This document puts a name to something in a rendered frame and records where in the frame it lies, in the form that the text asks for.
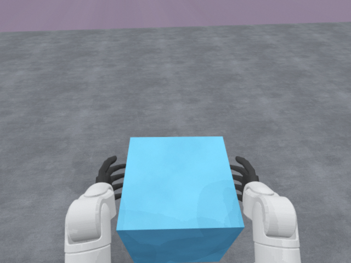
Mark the carton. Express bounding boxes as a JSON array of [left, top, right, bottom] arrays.
[[116, 136, 245, 263]]

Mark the robot left hand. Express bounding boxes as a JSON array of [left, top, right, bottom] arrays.
[[95, 156, 126, 200]]

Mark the robot right forearm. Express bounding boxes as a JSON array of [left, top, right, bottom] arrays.
[[242, 181, 301, 263]]

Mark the robot right hand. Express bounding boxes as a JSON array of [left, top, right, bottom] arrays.
[[230, 156, 259, 201]]

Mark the robot left forearm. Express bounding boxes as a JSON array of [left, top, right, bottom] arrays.
[[64, 182, 116, 263]]

